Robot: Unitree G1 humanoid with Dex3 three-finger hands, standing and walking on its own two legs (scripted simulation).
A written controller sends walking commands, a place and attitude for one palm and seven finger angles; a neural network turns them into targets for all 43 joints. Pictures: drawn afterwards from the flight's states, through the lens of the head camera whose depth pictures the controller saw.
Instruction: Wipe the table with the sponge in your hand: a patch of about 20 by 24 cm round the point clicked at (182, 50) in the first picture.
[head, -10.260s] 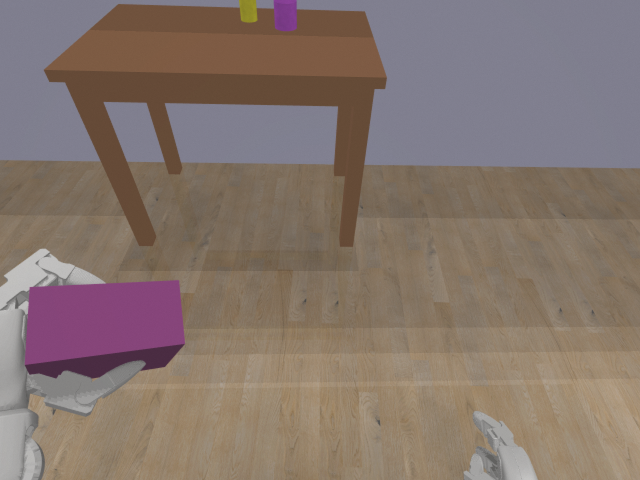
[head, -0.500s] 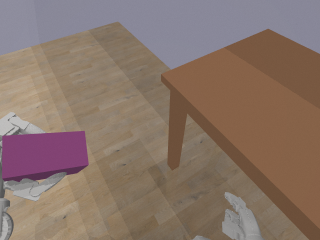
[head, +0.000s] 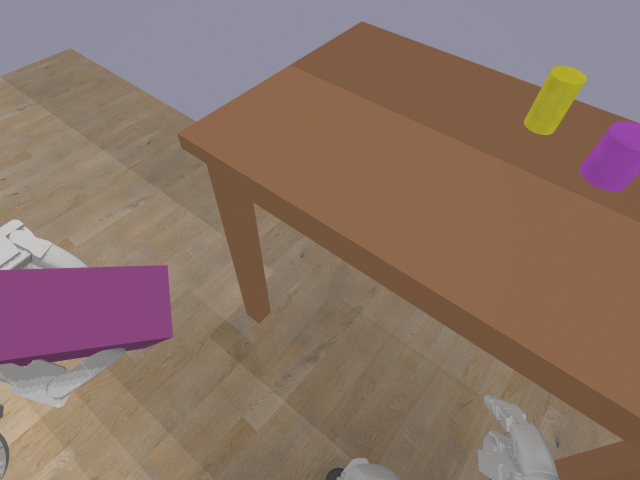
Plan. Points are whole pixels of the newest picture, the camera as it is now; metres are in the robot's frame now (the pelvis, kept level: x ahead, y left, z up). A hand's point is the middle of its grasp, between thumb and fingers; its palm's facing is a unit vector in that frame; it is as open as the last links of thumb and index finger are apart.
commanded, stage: turn to face it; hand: left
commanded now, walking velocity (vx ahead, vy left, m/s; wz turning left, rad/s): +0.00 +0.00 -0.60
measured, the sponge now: (108, 314) +0.22 +0.21 +0.15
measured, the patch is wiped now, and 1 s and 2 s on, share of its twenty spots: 0.00 0.00 0.00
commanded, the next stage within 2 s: take the last steps up to it in 1.48 s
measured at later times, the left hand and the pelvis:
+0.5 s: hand (252, 319) +0.22 +0.08 +0.18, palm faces +0.04 -0.84 -0.54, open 9.9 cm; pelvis -0.06 -0.07 +0.01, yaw -19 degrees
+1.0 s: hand (352, 375) +0.19 +0.00 +0.17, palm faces -0.14 -0.88 -0.46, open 9.9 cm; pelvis -0.14 -0.06 -0.01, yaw -36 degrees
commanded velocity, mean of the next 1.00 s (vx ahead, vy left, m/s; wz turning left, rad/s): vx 0.00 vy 0.00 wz -0.60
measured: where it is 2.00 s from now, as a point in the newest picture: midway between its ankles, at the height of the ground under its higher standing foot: outside the picture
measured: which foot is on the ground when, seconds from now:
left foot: down 0.00-0.24, up 0.26-0.68, down 0.70-0.98, up 1.00-1.00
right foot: up 0.00-0.20, down 0.22-0.70, up 0.72-0.94, down 0.96-1.00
